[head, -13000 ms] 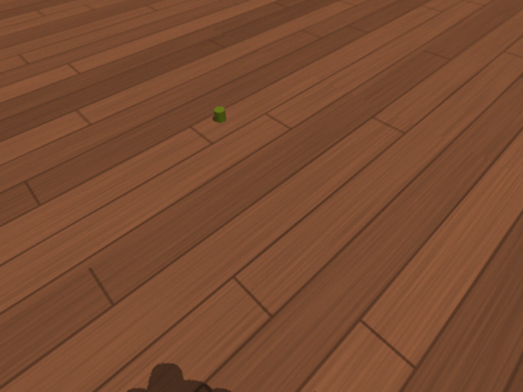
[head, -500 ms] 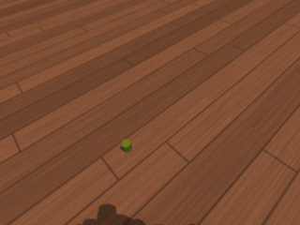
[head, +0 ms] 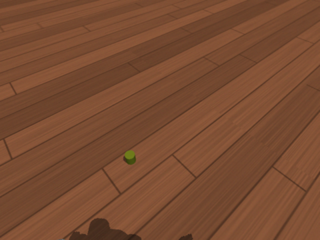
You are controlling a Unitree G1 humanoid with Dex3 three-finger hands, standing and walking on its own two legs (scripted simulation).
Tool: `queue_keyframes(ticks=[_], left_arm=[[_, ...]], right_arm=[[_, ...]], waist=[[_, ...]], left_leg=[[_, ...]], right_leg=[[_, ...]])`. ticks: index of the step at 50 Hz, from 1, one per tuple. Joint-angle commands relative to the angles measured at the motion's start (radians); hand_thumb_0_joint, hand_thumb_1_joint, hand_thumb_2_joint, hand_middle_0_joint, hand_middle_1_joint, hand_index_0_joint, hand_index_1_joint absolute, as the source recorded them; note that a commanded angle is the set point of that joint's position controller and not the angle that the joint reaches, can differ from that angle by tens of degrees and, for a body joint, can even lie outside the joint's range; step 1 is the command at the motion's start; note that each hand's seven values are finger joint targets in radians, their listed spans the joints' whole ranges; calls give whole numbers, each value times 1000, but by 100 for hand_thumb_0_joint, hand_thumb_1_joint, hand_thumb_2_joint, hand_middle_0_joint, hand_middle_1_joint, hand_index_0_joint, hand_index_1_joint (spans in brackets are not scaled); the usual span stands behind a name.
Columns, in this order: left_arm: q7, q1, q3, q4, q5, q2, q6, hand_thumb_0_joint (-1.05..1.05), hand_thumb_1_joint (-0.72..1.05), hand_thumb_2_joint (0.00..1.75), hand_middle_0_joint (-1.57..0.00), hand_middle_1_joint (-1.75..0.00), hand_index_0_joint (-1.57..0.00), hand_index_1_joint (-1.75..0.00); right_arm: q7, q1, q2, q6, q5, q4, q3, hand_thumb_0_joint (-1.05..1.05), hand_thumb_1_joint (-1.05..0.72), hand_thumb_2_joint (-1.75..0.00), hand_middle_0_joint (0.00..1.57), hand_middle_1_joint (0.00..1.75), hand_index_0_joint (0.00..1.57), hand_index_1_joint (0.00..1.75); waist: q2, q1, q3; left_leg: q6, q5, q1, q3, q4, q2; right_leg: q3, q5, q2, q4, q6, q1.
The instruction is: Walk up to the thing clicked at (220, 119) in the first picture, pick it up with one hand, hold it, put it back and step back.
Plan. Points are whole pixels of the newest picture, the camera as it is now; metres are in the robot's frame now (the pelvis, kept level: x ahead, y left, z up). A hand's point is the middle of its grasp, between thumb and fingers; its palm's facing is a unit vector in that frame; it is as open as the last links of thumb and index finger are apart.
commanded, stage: walk up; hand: left
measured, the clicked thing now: (130, 157) +0.74 +0.25 -0.73
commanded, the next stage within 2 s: stand in 0.22 s
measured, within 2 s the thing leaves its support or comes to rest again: neither
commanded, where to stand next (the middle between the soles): +0.35 +0.00 m, yaw +1 degrees
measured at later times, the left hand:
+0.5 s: hand out of the picture +0.07 +0.25 -0.15, palm faces -0.01 -0.94 -0.34, open 7.4 cm
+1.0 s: hand out of the picture +0.04 +0.24 -0.15, palm faces -0.04 -0.94 -0.34, open 7.4 cm
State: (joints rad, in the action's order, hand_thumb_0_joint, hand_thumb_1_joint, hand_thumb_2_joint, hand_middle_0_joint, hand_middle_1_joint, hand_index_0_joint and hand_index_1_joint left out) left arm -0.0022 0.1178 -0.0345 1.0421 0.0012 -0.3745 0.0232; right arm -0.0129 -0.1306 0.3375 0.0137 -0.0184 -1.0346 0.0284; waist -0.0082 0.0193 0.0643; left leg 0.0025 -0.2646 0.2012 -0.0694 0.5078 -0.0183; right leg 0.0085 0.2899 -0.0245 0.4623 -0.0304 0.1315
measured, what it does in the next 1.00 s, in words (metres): stands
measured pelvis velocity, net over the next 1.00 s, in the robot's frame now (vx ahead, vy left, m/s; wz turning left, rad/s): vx -0.03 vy -0.02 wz -0.01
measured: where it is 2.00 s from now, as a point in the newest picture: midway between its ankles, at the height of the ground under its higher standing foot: outside the picture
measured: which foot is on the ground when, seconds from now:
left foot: down 0.00-1.00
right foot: down 0.00-1.00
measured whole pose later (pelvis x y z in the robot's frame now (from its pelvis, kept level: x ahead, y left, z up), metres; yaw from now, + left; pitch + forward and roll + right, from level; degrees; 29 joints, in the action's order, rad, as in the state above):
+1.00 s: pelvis -0.03 -0.02 +0.01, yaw +0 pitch -3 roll +0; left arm -0.02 0.11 0.00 1.14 0.00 -0.36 0.01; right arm -0.01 -0.13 0.36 0.00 -0.01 -1.15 0.01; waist 0.01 -0.01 0.07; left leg -0.03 -0.14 0.15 -0.07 0.34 0.01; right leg 0.01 0.18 0.00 0.33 -0.01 0.11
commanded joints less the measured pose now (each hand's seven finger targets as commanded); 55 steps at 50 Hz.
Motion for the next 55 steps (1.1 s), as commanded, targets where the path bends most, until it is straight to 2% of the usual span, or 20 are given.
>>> queue_keyframes(ticks=[1, 6, 9, 10, 11, 12, 15, 17, 24, 27, 33, 34, 36, 37, 39, 40, 42, 45, 52, 55], left_arm=[[20, -35, -45, -47, 3, -203, 25, 0, 90, 90, -20, -30, -20, -30], [21, -50, -47, -37, 7, -215, 26, 0, 90, 90, -20, -30, -20, -30], [21, -62, -47, -31, 8, -214, 23, 0, 90, 90, -20, -30, -20, -30], [21, -60, -47, -33, 9, -208, 23, 0, 90, 90, -20, -30, -20, -30], [19, -69, -25, -11, 1, -178, 16, 0, 90, 90, -20, -30, -20, -30], [19, -64, -27, -13, 0, -184, 14, 0, 90, 90, -20, -30, -20, -30], [19, -68, -24, -2, -2, -186, 9, 0, 90, 90, -20, -30, -20, -30], [18, -67, -23, 6, -2, -184, 8, 0, 90, 90, -20, -30, -20, -30], [11, -81, -17, 33, 8, -194, 4, 0, 90, 90, -20, -30, -20, -30], [9, -80, -15, 34, 9, -195, 11, 0, 90, 90, -20, -30, -20, -30], [7, -77, -13, 41, 8, -194, 9, 0, 90, 90, -20, -30, -20, -30], [7, -71, -15, 41, 10, -198, 11, 0, 90, 90, -20, -30, -20, -30], [6, -74, -13, 41, 11, -196, 10, 0, 90, 90, -20, -30, -20, -30], [5, -76, -14, 38, 11, -202, 11, 0, 90, 90, -20, -30, -20, -30], [6, -76, -13, 36, 9, -203, 12, 0, 90, 90, -20, -30, -20, -30], [5, -83, -14, 34, 11, -204, 11, 0, 90, 90, -20, -30, -20, -30], [4, -65, -13, 34, 7, -205, 12, 0, 90, 90, -20, -30, -20, -30], [3, -62, -12, 34, 6, -200, 11, 0, 90, 90, -20, -30, -20, -30], [3, -48, -11, 34, 6, -205, 8, 0, 90, 90, -20, -30, -20, -30], [1, -48, -10, 27, 4, -204, 9, 0, 90, 90, -20, -30, -20, -30]], right_arm=[[14, 67, 225, 21, 4, 72, 57, 0, -90, -90, 20, 30, 20, 30], [13, 86, 210, 13, 4, 63, 53, 0, -90, -90, 20, 30, 20, 30], [12, 95, 214, 13, 2, 53, 55, 0, -90, -90, 20, 30, 20, 30], [12, 95, 215, 13, 1, 53, 55, 0, -90, -90, 20, 30, 20, 30], [17, 112, 213, 18, 10, 47, 40, 0, -90, -90, 20, 30, 20, 30], [19, 93, 220, 20, 12, 40, 42, 0, -90, -90, 20, 30, 20, 30], [25, 98, 228, 21, 13, 27, 37, 0, -90, -90, 20, 30, 20, 30], [27, 108, 224, 21, 14, 23, 32, 0, -90, -90, 20, 30, 20, 30], [20, 125, 217, 13, 14, 0, 22, 0, -90, -90, 20, 30, 20, 30], [17, 124, 219, 18, 13, -8, 21, 0, -90, -90, 20, 30, 20, 30], [14, 105, 221, 16, 10, -27, 17, 0, -90, -90, 20, 30, 20, 30], [13, 106, 228, 18, 9, -26, 20, 0, -90, -90, 20, 30, 20, 30], [11, 95, 223, 15, 7, -31, 18, 0, -90, -90, 20, 30, 20, 30], [12, 93, 227, 17, 8, -31, 20, 0, -90, -90, 20, 30, 20, 30], [10, 82, 222, 14, 8, -37, 19, 0, -90, -90, 20, 30, 20, 30], [12, 68, 224, 14, 6, -37, 18, 0, -90, -90, 20, 30, 20, 30], [12, 70, 226, 17, 6, -36, 18, 0, -90, -90, 20, 30, 20, 30], [12, 55, 224, 18, 7, -43, 15, 0, -90, -90, 20, 30, 20, 30], [13, 37, 231, 14, 9, -44, 14, 0, -90, -90, 20, 30, 20, 30], [14, 27, 229, 17, 7, -44, 8, 0, -90, -90, 20, 30, 20, 30]], waist=[[57, 1, -120], [17, -3, -103], [19, -6, -96], [21, -6, -107], [14, -11, -83], [11, -15, -110], [32, -14, -142], [35, -8, -153], [19, -14, -82], [10, -14, -114], [6, -15, -58], [12, -14, -79], [0, -16, -42], [6, -17, -73], [-6, -20, -55], [-8, -26, -56], [5, -21, -77], [6, -22, -69], [0, -23, -47], [15, -24, -65]], left_leg=[[58, 306, -31, -81, -76, 111], [47, 254, 1, -61, -58, 90], [50, 259, -11, -71, -75, 95], [55, 280, -17, -76, -78, 103], [42, 424, -71, -94, -107, 124], [37, 482, -119, -88, -106, 130], [28, 529, -142, -75, -117, 134], [26, 522, -141, -73, -133, 137], [9, 208, -83, -73, -216, 118], [12, 263, -117, -68, -204, 126], [7, 128, -67, -80, -238, 120], [10, 144, -85, -77, -228, 123], [5, 75, -55, -79, -239, 115], [9, 119, -86, -76, -227, 122], [6, 102, -58, -75, -225, 114], [8, 89, -45, -77, -229, 118], [5, 138, -72, -72, -220, 119], [8, 129, -53, -77, -225, 123], [10, 73, -39, -82, -229, 119], [8, 127, -45, -77, -227, 122]], right_leg=[[38, -227, -67, -33, 69, -54], [70, -230, -95, -59, 81, -68], [58, -220, -90, -54, 80, -53], [48, -234, -88, -54, 74, -67], [66, -345, -91, -77, 54, -24], [59, -365, -89, -81, 48, -31], [53, -399, -90, -90, 45, -85], [50, -384, -87, -100, 40, -111], [73, -157, -92, -183, 43, -58], [77, -210, -100, -183, 46, -65], [80, -98, -93, -209, 45, -27], [83, -120, -96, -205, 46, -35], [88, -34, -93, -221, 47, -1], [95, -78, -100, -214, 52, -10], [99, -36, -99, -229, 49, -2], [99, -41, -98, -223, 51, -10], [104, -80, -102, -217, 55, -9], [100, -89, -97, -211, 53, -19], [106, -21, -92, -218, 53, 9], [103, -82, -93, -202, 55, -5]])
